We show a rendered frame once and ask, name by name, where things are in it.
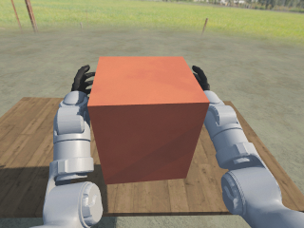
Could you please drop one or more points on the right robot upper arm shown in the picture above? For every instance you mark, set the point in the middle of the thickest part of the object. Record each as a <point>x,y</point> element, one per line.
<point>253,194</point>

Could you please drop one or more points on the carton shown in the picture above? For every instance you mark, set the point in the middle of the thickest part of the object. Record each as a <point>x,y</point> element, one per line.
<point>146,114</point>

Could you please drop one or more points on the left robot upper arm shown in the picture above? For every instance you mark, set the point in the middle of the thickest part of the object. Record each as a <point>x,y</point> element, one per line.
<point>75,205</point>

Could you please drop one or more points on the table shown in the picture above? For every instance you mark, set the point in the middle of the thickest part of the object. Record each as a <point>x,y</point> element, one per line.
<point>26,149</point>

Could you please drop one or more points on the left robot hand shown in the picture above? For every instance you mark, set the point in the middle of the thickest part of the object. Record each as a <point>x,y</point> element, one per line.
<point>80,83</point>

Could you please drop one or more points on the right robot hand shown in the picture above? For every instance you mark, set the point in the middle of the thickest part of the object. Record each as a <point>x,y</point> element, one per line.
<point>201,78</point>

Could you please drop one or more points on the left robot forearm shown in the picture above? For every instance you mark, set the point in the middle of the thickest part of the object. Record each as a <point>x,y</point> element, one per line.
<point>71,142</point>

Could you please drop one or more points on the right robot forearm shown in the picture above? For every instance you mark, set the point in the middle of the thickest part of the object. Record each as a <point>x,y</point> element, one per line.
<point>233,149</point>

